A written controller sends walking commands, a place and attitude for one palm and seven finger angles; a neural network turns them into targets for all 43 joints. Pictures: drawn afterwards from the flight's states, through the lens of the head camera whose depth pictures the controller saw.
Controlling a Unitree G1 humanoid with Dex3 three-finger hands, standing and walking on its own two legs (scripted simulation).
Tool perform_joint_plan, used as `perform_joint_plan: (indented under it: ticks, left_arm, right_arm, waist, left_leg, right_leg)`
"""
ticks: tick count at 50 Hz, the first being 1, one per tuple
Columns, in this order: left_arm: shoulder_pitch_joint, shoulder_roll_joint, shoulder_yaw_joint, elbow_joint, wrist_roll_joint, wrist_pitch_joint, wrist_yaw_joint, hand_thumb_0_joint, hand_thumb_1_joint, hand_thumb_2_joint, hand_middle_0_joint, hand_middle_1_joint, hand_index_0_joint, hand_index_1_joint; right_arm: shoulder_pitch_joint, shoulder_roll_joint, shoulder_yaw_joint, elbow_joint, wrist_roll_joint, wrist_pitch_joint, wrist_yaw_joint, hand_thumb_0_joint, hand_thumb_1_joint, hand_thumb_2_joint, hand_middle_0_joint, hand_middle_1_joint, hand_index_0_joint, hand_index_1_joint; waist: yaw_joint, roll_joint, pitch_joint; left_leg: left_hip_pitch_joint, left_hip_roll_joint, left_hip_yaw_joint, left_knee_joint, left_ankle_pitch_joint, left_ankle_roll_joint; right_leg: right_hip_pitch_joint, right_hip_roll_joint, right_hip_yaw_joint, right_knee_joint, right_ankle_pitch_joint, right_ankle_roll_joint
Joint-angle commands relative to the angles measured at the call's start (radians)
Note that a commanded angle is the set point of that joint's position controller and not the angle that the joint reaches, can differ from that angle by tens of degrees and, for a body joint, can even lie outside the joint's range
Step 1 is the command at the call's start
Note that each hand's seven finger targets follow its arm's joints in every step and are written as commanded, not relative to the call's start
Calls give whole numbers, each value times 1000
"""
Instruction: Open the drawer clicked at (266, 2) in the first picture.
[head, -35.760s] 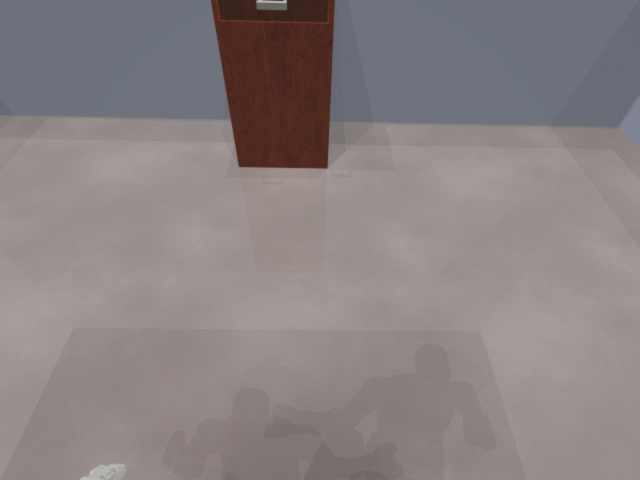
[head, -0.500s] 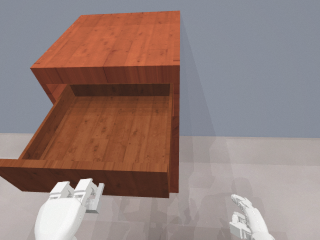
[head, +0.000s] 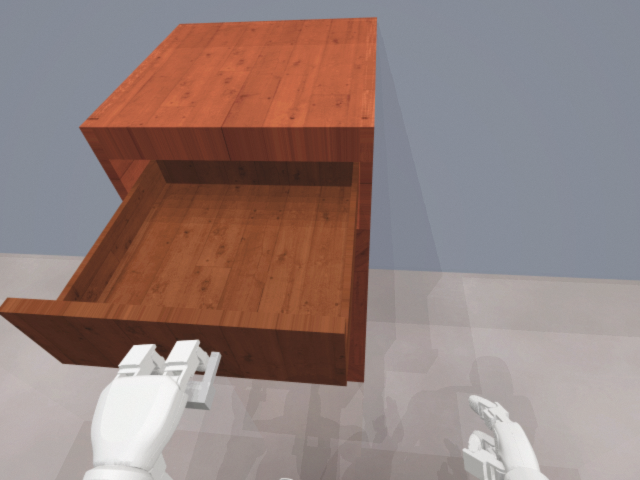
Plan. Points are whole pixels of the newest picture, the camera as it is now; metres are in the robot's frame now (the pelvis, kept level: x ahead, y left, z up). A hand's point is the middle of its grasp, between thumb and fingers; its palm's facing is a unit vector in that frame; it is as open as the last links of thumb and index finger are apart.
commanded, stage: lift the hand off the handle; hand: left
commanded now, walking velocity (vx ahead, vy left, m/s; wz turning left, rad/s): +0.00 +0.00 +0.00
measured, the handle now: (172, 374) +0.22 +0.21 +0.04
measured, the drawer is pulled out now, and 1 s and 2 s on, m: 0.29 0.29 0.29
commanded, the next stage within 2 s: draw the hand back to the body in 1.20 s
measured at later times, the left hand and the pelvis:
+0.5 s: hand (136, 392) +0.18 +0.22 +0.08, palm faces +0.05 -0.14 -0.99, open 13.2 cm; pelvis +0.01 +0.02 +0.02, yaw -1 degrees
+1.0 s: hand (109, 341) +0.20 +0.22 +0.16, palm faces +0.13 -0.17 -0.98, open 13.8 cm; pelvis +0.02 +0.03 +0.03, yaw -1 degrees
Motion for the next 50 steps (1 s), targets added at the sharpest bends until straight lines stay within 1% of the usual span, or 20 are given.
perform_joint_plan:
  ticks: [1,7,10,12,15,17,19,26,28,32,35,37,38,40,42,45,46,47,48,50]
  left_arm:
    - [-139,189,214,-243,-26,41,31,0,-500,300,-300,-1200,-300,-1200]
    - [-91,226,267,-310,-54,21,9,0,-500,300,-300,-1200,-300,-1200]
    - [-102,198,239,-345,-57,18,-1,0,-500,300,-300,-1200,-300,-1200]
    - [-107,221,262,-380,-64,17,-3,0,-500,300,-300,-1200,-300,-1200]
    - [-120,204,237,-437,-69,13,-11,0,-500,300,-300,-1200,-300,-1200]
    - [-90,202,241,-438,-74,24,-19,0,-500,300,-300,-1200,-300,-1200]
    - [-70,180,215,-456,-92,29,-37,0,-500,300,-300,-1200,-300,-1200]
    - [-34,198,209,-530,-102,49,-117,0,-500,300,-300,-1200,-300,-1200]
    - [-26,213,216,-560,-104,57,-139,0,-500,300,-300,-1200,-300,-1200]
    - [-26,194,195,-606,-119,69,-185,0,-500,300,-300,-1200,-300,-1200]
    - [-60,184,164,-612,-113,76,-218,0,-500,300,-300,-1200,-300,-1200]
    - [-29,208,198,-617,-121,98,-237,0,-500,300,-300,-1200,-300,-1200]
    - [-3,193,179,-587,-120,109,-253,0,-500,300,-300,-1200,-300,-1200]
    - [-43,196,169,-587,-124,127,-281,0,-500,300,-300,-1200,-300,-1200]
    - [-93,211,179,-648,-132,146,-301,0,-500,300,-300,-1200,-300,-1200]
    - [-61,202,161,-647,-144,154,-334,0,-500,300,-300,-1200,-300,-1200]
    - [-93,240,188,-688,-138,154,-337,0,-500,300,-300,-1200,-300,-1200]
    - [-96,244,205,-706,-152,163,-339,0,-500,300,-300,-1200,-300,-1200]
    - [-86,207,164,-708,-144,161,-348,0,-500,300,-300,-1200,-300,-1200]
    - [-84,223,179,-711,-157,161,-357,0,-500,300,-300,-1200,-300,-1200]
  right_arm:
    - [-163,-84,-27,-173,3,-60,-18,0,-900,-900,200,300,200,300]
    - [-167,-82,-22,-177,2,-71,-16,0,-900,-900,200,300,200,300]
    - [-163,-84,-23,-180,2,-74,-6,0,-900,-900,200,300,200,300]
    - [-161,-85,-26,-184,3,-76,-4,0,-900,-900,200,300,200,300]
    - [-162,-86,-26,-190,4,-80,3,0,-900,-900,200,300,200,300]
    - [-167,-87,-29,-192,6,-80,6,0,-900,-900,200,300,200,300]
    - [-164,-86,-30,-195,13,-83,10,0,-900,-900,200,300,200,300]
    - [-174,-91,-22,-207,20,-75,18,0,-900,-900,200,300,200,300]
    - [-175,-92,-13,-218,24,-70,22,0,-900,-900,200,300,200,300]
    - [-199,-93,-7,-236,34,-65,29,0,-900,-900,200,300,200,300]
    - [-177,-92,-6,-229,30,-55,32,0,-900,-900,200,300,200,300]
    - [-213,-91,5,-241,45,-56,37,0,-900,-900,200,300,200,300]
    - [-187,-88,8,-234,42,-48,40,0,-900,-900,200,300,200,300]
    - [-205,-91,8,-232,46,-33,42,0,-900,-900,200,300,200,300]
    - [-248,-89,21,-249,57,-37,47,0,-900,-900,200,300,200,300]
    - [-214,-92,17,-248,52,-26,48,0,-900,-900,200,300,200,300]
    - [-223,-99,25,-257,56,-26,50,0,-900,-900,200,300,200,300]
    - [-261,-95,31,-262,63,-29,52,0,-900,-900,200,300,200,300]
    - [-229,-90,30,-258,54,-25,56,0,-900,-900,200,300,200,300]
    - [-229,-96,22,-256,55,-17,56,0,-900,-900,200,300,200,300]
  waist:
    - [-4,-46,-102]
    - [6,-30,-97]
    - [1,2,-89]
    - [2,-15,-109]
    - [-1,14,-104]
    - [3,5,-108]
    - [2,-27,-96]
    - [11,-40,-80]
    - [14,-32,-76]
    - [17,-7,-50]
    - [16,-19,-42]
    - [30,-19,-46]
    - [31,-27,-34]
    - [27,-31,-1]
    - [27,5,-23]
    - [31,-27,-17]
    - [32,-15,-35]
    - [34,12,-32]
    - [38,21,-35]
    - [33,-3,-17]
  left_leg:
    - [235,-60,37,-86,93,57]
    - [279,-54,32,-114,141,54]
    - [300,-49,33,-128,153,51]
    - [321,-45,31,-136,168,50]
    - [347,-42,31,-145,184,52]
    - [357,-36,28,-159,201,49]
    - [358,-33,30,-169,202,53]
    - [391,-26,35,-205,252,56]
    - [398,-21,35,-216,245,55]
    - [423,-14,27,-240,257,53]
    - [431,-10,34,-256,268,56]
    - [440,-4,26,-270,282,52]
    - [425,-5,36,-283,278,53]
    - [424,-4,39,-302,277,51]
    - [446,5,27,-313,290,49]
    - [450,2,37,-324,312,53]
    - [457,8,35,-327,326,49]
    - [457,12,28,-331,320,46]
    - [454,9,33,-330,333,50]
    - [455,12,34,-335,332,48]
  right_leg:
    - [-52,-22,83,-267,200,13]
    - [-8,-21,84,-291,253,8]
    - [-13,-19,63,-287,248,9]
    - [4,-16,64,-296,249,6]
    - [1,-19,51,-298,259,7]
    - [17,-14,45,-303,263,3]
    - [32,-17,29,-308,277,11]
    - [81,-25,15,-339,334,18]
    - [87,-29,15,-351,308,19]
    - [107,-25,16,-378,300,14]
    - [112,-27,-10,-388,291,21]
    - [151,-27,5,-397,315,16]
    - [158,-28,-22,-394,297,22]
    - [165,-24,-21,-411,296,24]
    - [189,-28,-8,-413,301,19]
    - [212,-24,-27,-425,319,24]
    - [219,-32,-18,-423,337,26]
    - [233,-26,-10,-424,331,19]
    - [229,-27,-29,-418,322,19]
    - [227,-22,-29,-430,325,21]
